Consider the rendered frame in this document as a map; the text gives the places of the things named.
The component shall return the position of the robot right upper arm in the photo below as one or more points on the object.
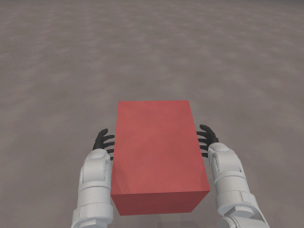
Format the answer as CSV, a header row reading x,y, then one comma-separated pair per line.
x,y
240,222

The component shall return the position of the robot left forearm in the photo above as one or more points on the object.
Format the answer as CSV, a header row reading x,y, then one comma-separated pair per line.
x,y
94,209

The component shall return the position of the robot right forearm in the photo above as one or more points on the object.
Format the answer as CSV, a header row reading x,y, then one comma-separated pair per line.
x,y
233,193

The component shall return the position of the robot right hand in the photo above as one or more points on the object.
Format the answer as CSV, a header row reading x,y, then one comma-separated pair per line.
x,y
210,138

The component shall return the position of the robot left hand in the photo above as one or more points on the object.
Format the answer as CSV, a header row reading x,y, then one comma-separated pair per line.
x,y
99,142

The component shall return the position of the carton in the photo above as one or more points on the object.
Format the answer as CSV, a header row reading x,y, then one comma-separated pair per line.
x,y
157,162

